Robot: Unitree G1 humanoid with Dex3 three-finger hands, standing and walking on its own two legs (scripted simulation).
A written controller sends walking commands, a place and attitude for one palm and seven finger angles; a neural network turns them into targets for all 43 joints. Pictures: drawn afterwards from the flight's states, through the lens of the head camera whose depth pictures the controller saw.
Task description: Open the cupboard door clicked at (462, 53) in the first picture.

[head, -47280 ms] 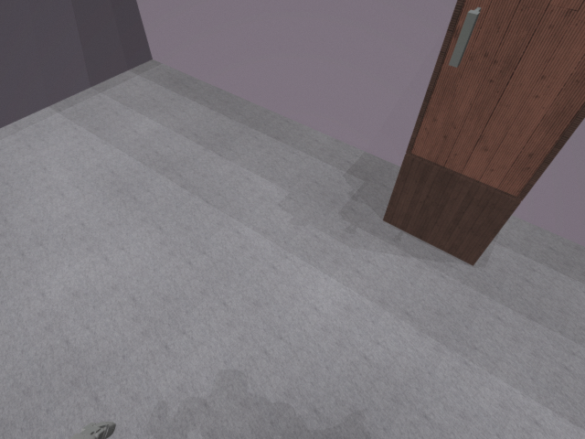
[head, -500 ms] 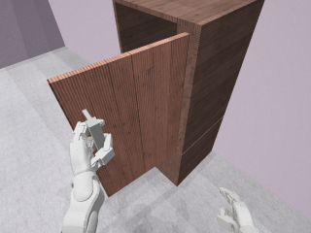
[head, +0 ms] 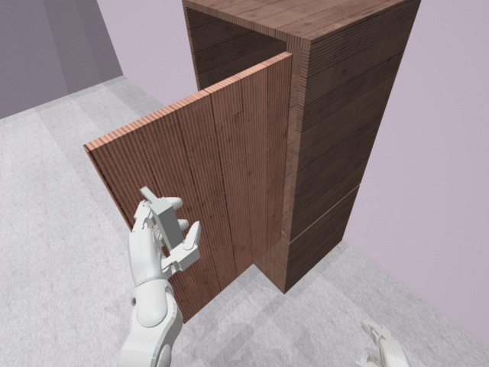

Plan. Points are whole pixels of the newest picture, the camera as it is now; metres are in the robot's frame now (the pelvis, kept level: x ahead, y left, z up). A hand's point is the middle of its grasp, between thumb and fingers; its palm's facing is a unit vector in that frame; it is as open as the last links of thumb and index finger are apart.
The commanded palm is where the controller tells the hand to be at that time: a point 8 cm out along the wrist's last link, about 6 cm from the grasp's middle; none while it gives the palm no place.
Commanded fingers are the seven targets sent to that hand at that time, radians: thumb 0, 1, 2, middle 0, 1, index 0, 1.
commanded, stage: open thumb and fingers to let go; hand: left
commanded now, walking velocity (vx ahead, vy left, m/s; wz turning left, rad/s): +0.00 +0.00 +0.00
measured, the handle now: (164, 224) +0.31 +0.15 +0.09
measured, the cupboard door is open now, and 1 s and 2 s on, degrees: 92 91 91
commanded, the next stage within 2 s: slide the hand sideways off the handle in 0.56 s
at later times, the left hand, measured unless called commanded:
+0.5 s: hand (179, 246) +0.27 +0.12 +0.10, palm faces +0.33 -0.94 +0.03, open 14.8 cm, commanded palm +0.23 +0.16 +0.09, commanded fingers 0.00 -0.50 0.30 -0.16 -0.35 -0.16 -0.35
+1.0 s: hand (166, 266) +0.24 +0.13 +0.09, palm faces -0.10 -0.99 +0.03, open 16.3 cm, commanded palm +0.21 +0.18 +0.09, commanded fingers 0.00 -0.50 0.30 -0.15 -0.30 -0.15 -0.30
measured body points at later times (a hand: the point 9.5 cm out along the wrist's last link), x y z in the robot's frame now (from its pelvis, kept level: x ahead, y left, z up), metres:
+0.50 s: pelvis -0.01 +0.04 +0.00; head -0.03 +0.02 +0.45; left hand +0.25 +0.17 +0.10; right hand +0.17 -0.17 -0.09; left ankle +0.00 +0.15 -0.73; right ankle -0.01 -0.05 -0.73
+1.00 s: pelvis -0.02 +0.06 -0.01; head -0.03 +0.05 +0.44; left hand +0.24 +0.18 +0.09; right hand +0.15 -0.15 -0.09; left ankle +0.00 +0.15 -0.73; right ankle -0.01 -0.05 -0.73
